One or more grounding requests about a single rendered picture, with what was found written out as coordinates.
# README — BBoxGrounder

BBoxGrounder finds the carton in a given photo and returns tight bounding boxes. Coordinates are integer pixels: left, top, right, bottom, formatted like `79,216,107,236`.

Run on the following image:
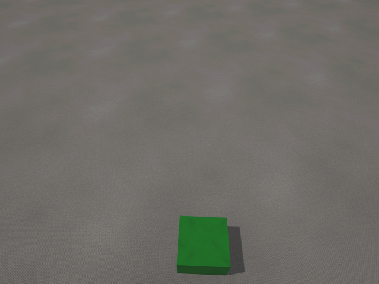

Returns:
177,216,231,275

